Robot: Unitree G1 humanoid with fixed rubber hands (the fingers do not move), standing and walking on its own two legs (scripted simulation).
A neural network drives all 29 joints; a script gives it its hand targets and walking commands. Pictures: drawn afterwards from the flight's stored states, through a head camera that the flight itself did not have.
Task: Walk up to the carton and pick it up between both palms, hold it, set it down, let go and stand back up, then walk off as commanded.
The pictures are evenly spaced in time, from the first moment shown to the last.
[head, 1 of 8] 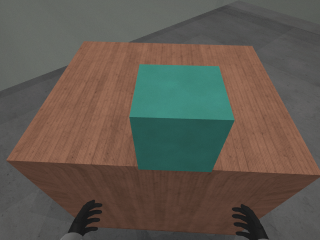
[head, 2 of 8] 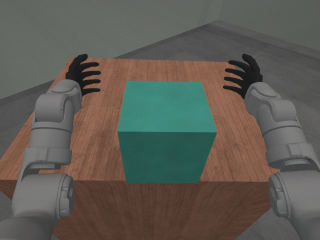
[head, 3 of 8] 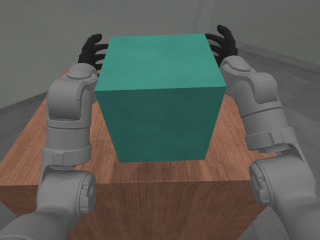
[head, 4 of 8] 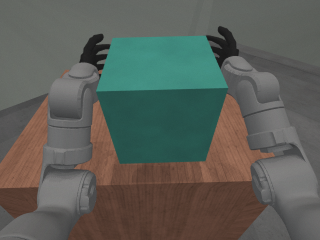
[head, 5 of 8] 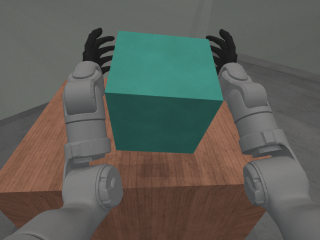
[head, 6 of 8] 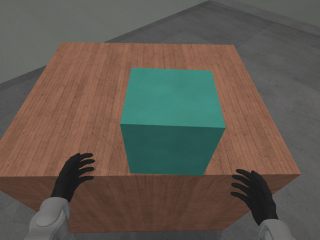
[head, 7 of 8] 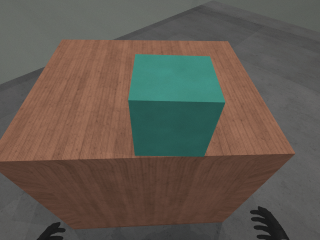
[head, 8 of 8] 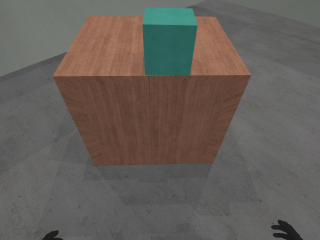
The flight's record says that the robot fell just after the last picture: no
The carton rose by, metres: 0.15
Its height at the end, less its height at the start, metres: +0.00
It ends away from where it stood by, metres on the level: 0.03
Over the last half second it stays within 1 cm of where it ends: yes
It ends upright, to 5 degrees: yes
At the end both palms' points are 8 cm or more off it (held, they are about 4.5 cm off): yes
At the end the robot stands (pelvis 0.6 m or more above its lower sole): yes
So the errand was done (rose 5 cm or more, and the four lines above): yes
